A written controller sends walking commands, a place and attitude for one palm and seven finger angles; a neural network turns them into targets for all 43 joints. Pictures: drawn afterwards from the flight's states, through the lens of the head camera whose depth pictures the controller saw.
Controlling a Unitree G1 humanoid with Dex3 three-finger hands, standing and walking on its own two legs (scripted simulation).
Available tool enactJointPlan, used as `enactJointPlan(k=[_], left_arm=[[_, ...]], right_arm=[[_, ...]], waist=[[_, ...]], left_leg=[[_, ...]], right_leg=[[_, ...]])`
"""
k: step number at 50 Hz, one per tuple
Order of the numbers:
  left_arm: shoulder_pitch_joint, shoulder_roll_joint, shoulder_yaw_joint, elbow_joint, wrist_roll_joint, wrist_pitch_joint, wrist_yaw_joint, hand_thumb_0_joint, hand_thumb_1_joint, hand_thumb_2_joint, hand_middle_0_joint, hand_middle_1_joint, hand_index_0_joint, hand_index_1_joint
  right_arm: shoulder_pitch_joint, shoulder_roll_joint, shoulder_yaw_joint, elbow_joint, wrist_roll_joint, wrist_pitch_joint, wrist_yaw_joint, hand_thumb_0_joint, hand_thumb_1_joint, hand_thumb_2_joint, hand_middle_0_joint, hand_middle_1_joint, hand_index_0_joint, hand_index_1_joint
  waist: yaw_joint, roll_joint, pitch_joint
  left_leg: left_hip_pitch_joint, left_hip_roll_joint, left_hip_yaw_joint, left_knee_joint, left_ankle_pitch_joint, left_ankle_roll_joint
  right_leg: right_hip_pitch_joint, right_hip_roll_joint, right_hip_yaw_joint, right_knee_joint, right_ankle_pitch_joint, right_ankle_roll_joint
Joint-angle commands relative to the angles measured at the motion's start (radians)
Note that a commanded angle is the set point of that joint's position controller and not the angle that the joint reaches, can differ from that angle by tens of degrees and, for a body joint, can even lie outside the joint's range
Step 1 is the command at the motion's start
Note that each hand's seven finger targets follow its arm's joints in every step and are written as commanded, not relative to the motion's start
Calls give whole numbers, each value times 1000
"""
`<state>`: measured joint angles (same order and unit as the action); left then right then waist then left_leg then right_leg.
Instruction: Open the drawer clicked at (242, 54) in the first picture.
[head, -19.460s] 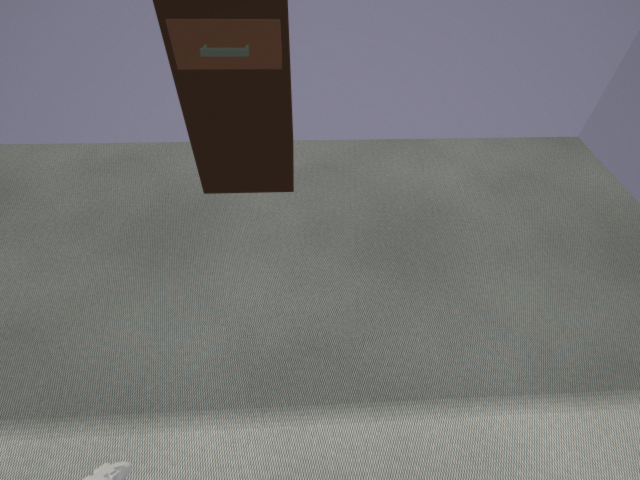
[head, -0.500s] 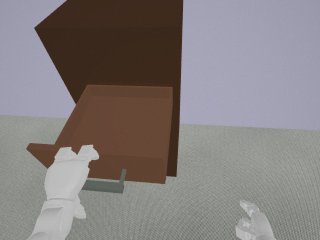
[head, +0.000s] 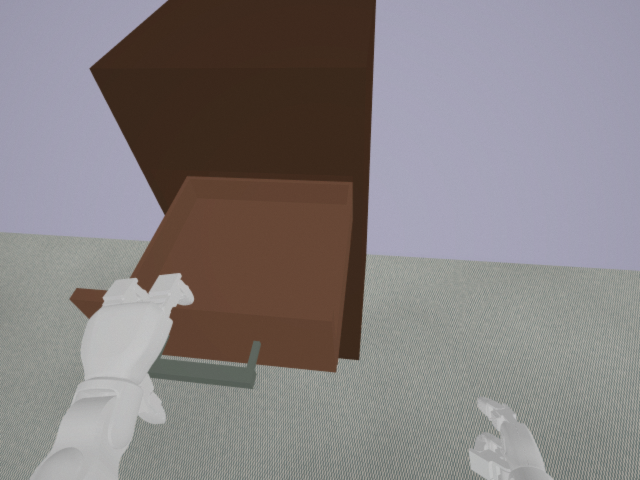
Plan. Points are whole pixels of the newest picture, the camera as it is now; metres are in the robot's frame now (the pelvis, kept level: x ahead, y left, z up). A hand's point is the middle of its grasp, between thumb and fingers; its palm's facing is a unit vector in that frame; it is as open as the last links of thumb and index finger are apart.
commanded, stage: lift the hand off the handle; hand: left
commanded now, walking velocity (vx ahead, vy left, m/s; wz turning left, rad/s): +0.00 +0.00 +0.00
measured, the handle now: (203, 358) +0.28 +0.23 -0.07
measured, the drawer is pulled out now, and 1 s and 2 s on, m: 0.30 0.30 0.30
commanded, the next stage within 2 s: draw the hand back to the body in 0.46 s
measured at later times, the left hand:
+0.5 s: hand (143, 340) +0.24 +0.24 +0.08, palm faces +0.04 -0.11 -0.99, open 13.8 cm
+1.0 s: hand (124, 355) +0.21 +0.25 +0.09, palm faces +0.02 -0.10 -0.99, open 13.8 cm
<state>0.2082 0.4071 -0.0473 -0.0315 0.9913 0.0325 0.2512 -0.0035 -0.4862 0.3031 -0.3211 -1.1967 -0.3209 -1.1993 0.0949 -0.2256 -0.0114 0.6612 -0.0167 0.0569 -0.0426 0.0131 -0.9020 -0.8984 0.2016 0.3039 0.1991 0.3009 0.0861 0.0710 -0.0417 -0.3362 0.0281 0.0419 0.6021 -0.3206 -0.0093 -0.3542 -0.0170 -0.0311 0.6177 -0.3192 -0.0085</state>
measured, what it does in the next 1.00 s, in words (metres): stands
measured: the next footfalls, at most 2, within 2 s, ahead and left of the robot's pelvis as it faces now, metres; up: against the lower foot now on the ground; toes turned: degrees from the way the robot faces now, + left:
none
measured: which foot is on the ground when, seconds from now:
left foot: down 0.00-1.00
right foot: down 0.00-1.00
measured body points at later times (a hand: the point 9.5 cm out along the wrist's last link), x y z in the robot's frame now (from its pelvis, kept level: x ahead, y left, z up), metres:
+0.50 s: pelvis +0.00 +0.00 +0.01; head +0.01 -0.04 +0.46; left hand +0.23 +0.25 +0.13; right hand +0.22 -0.21 -0.10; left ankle -0.01 +0.13 -0.73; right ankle +0.00 -0.11 -0.73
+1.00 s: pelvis +0.00 +0.00 +0.01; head +0.01 -0.04 +0.46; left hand +0.21 +0.25 +0.14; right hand +0.23 -0.20 -0.09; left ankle -0.01 +0.13 -0.73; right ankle +0.00 -0.11 -0.73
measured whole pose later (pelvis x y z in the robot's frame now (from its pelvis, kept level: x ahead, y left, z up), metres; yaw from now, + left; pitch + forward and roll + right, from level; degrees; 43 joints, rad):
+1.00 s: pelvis +0.00 +0.00 +0.01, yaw +1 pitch +0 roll +0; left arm 0.31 0.46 0.00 -0.25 0.90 0.05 0.09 0.00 -0.49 0.30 -0.32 -1.20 -0.32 -1.20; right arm 0.08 -0.25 0.01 0.65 -0.01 0.07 -0.03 0.01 -0.90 -0.90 0.20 0.30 0.20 0.30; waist 0.10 0.10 0.00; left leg -0.22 0.02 0.03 0.49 -0.27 -0.01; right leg -0.23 -0.02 -0.04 0.49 -0.27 0.00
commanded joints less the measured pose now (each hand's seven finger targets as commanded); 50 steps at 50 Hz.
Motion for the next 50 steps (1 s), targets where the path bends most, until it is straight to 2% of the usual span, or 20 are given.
enactJointPlan(k=[1,6,9,10,14,17,20,22,25,27,28,31,37,38,40,42,43,44,48,50], left_arm=[[-203,170,93,-244,-4,3,16,0,-500,300,-300,-1200,-300,-1200],[-210,157,68,-265,-14,-10,-14,0,-500,300,-300,-1200,-300,-1200],[-175,204,122,-255,-5,-9,-16,0,-500,300,-300,-1200,-300,-1200],[-164,193,116,-257,-1,-6,-16,0,-500,300,-300,-1200,-300,-1200],[-152,216,150,-265,-22,12,-23,0,-500,300,-300,-1200,-300,-1200],[-152,222,156,-291,-37,29,-40,0,-500,300,-300,-1200,-300,-1200],[-137,155,80,-296,-43,31,-65,0,-500,300,-300,-1200,-300,-1200],[-153,173,97,-268,-56,33,-85,0,-500,300,-300,-1200,-300,-1200],[-184,187,90,-277,-38,10,-96,0,-500,300,-300,-1200,-300,-1200],[-179,218,127,-320,-35,-10,-90,0,-500,300,-300,-1200,-300,-1200],[-201,194,101,-356,-24,-29,-81,0,-500,300,-300,-1200,-300,-1200],[-146,221,148,-393,-31,-53,-54,0,-500,300,-300,-1200,-300,-1200],[-42,239,214,-324,-42,0,-26,0,-500,300,-300,-1200,-300,-1200],[-73,215,176,-315,-41,11,-34,0,-500,300,-300,-1200,-300,-1200],[-63,227,178,-324,-55,27,-54,0,-500,300,-300,-1200,-300,-1200],[-73,216,155,-368,-69,39,-80,0,-500,300,-300,-1200,-300,-1200],[-77,203,129,-397,-72,33,-93,0,-500,300,-300,-1200,-300,-1200],[-67,230,148,-400,-82,27,-105,0,-500,300,-300,-1200,-300,-1200],[-44,229,149,-438,-84,-12,-124,0,-500,300,-300,-1200,-300,-1200],[-21,274,204,-431,-80,-33,-114,0,-500,300,-300,-1200,-300,-1200]], right_arm=[[-148,-103,-32,-165,1,-51,-9,0,-900,-900,200,300,200,300],[-145,-103,-27,-161,-3,-54,-7,0,-900,-900,200,300,200,300],[-149,-100,-25,-158,-4,-49,-6,0,-900,-900,200,300,200,300],[-150,-101,-19,-164,-5,-48,-5,0,-900,-900,200,300,200,300],[-161,-99,-21,-161,6,-41,-2,0,-900,-900,200,300,200,300],[-178,-106,-17,-171,10,-37,-1,0,-900,-900,200,300,200,300],[-171,-105,-15,-172,7,-37,4,0,-900,-900,200,300,200,300],[-181,-110,-14,-169,13,-35,2,0,-900,-900,200,300,200,300],[-164,-111,-12,-166,2,-37,0,0,-900,-900,200,300,200,300],[-176,-110,-15,-169,1,-38,2,0,-900,-900,200,300,200,300],[-164,-102,-11,-172,-5,-44,5,0,-900,-900,200,300,200,300],[-165,-101,-22,-169,-5,-44,5,0,-900,-900,200,300,200,300],[-185,-102,-18,-172,9,-34,12,0,-900,-900,200,300,200,300],[-185,-101,-11,-170,10,-31,13,0,-900,-900,200,300,200,300],[-187,-108,-16,-175,13,-27,9,0,-900,-900,200,300,200,300],[-210,-111,-12,-187,18,-30,10,0,-900,-900,200,300,200,300],[-194,-107,-8,-191,13,-35,10,0,-900,-900,200,300,200,300],[-192,-111,-15,-180,12,-33,6,0,-900,-900,200,300,200,300],[-180,-109,2,-193,3,-44,4,0,-900,-900,200,300,200,300],[-178,-116,-3,-187,-2,-42,-1,0,-900,-900,200,300,200,300]], waist=[[1,-21,-200],[-8,-36,-175],[14,-58,-173],[17,-68,-181],[27,-43,-172],[24,-32,-175],[12,-43,-144],[-2,-76,-105],[4,-84,-132],[13,-39,-162],[11,-27,-199],[23,11,-194],[37,-53,-144],[28,-62,-131],[28,-71,-129],[19,-38,-139],[19,-32,-163],[13,-32,-147],[11,-47,-124],[20,-53,-103]], left_leg=[[107,-50,-7,-93,251,27],[122,-49,-15,-106,251,30],[119,-49,-12,-115,266,29],[117,-51,-9,-115,274,30],[127,-49,-6,-132,296,26],[138,-48,-7,-141,309,24],[144,-48,-4,-148,313,29],[137,-46,-5,-151,275,29],[143,-51,-3,-153,261,34],[160,-50,-9,-148,283,29],[172,-50,-9,-141,303,32],[183,-47,-9,-140,337,23],[139,-43,-8,-153,306,19],[128,-44,-2,-158,284,23],[135,-45,-1,-168,282,26],[160,-43,-6,-170,291,26],[172,-44,-3,-169,290,32],[180,-43,-5,-173,290,32],[172,-42,-11,-162,276,36],[169,-42,-12,-165,269,34]], right_leg=[[100,33,18,-107,236,-17],[96,35,6,-124,222,-15],[126,34,9,-131,238,-18],[132,31,7,-129,252,-15],[169,31,15,-140,286,-18],[185,31,18,-150,295,-18],[165,31,3,-158,291,-13],[150,34,10,-178,262,-11],[154,29,6,-178,246,-8],[171,32,20,-177,269,-16],[171,24,10,-162,271,-15],[171,30,10,-162,299,-20],[185,31,23,-172,290,-21],[175,24,16,-171,267,-15],[187,26,14,-179,273,-11],[190,28,19,-185,273,-13],[195,21,6,-180,261,-9],[196,25,10,-191,267,-10],[175,19,2,-195,245,-4],[173,21,5,-203,244,-6]])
